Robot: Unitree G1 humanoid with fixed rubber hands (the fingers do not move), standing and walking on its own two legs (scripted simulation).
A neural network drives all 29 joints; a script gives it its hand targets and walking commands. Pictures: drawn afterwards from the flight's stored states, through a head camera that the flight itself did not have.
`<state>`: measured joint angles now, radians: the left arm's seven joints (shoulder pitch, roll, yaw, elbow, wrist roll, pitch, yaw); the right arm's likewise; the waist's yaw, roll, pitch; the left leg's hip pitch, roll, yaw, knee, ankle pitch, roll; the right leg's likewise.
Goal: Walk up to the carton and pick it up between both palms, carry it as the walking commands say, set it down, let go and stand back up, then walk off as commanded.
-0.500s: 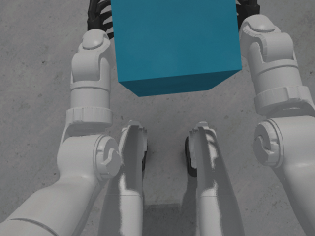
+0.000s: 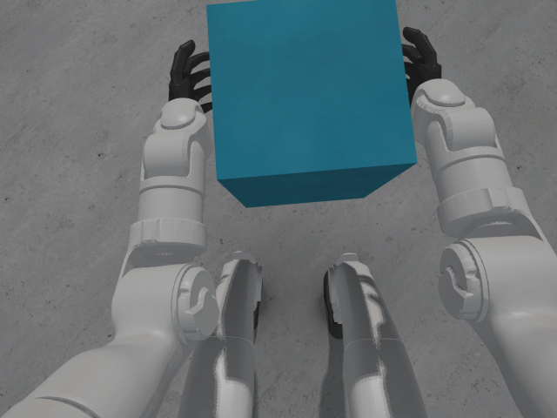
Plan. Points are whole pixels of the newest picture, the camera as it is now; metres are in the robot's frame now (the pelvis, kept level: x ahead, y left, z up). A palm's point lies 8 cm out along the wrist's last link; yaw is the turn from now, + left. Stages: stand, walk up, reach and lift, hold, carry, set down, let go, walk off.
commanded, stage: reach and lift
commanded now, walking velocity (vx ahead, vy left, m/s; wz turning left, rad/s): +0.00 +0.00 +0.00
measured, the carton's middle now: (302, 123) +0.47 +0.00 -0.06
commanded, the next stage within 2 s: none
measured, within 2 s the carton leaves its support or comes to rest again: neither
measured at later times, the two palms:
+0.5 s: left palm (163, 87) +0.45 +0.15 +0.08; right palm (456, 73) +0.46 -0.15 +0.08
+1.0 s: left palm (113, 31) +0.43 +0.14 +0.19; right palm (546, 8) +0.44 -0.16 +0.19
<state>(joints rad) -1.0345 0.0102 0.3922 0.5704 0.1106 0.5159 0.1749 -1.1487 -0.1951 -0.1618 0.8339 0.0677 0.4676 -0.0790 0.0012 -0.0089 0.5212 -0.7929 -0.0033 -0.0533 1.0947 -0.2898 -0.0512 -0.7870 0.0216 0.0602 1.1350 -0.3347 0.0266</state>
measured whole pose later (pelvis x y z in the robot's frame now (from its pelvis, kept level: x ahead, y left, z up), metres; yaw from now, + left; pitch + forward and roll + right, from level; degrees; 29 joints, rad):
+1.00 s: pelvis +0.08 -0.01 +0.08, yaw -1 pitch -8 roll +1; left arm -0.71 -0.10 0.48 0.72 0.33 0.68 0.05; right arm -0.76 0.00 -0.34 0.83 -0.23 0.67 0.00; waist 0.02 -0.01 -0.03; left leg -0.25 0.01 -0.05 0.59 -0.21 -0.05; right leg -0.25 0.02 0.07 0.64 -0.25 0.01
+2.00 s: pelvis +0.13 +0.01 +0.10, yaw -1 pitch -6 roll -1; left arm -0.40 -0.19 0.30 0.33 0.33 0.78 0.04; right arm -0.37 0.09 -0.28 0.41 -0.23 0.73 0.06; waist 0.02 -0.01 -0.04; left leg -0.18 0.02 -0.06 0.53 -0.26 -0.03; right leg -0.13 0.02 0.07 0.48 -0.25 0.02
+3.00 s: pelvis +0.13 +0.01 +0.10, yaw +0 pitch -8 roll -1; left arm -0.36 -0.18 0.27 0.29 0.32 0.80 0.00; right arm -0.27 0.11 -0.24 0.31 -0.23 0.78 0.03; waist 0.02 -0.01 -0.03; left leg -0.15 0.02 -0.06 0.53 -0.25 -0.03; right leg -0.10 0.02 0.07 0.47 -0.24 0.03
